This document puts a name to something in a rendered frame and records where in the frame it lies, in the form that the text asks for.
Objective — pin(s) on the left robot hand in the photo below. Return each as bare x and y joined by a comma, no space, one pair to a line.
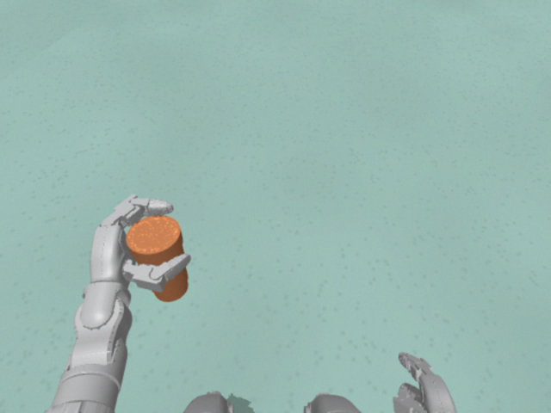
110,257

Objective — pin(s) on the left robot arm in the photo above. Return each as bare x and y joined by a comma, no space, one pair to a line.
94,371

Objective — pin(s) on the right robot hand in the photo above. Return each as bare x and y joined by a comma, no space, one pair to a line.
432,396

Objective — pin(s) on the cup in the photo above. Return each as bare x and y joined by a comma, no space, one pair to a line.
155,240

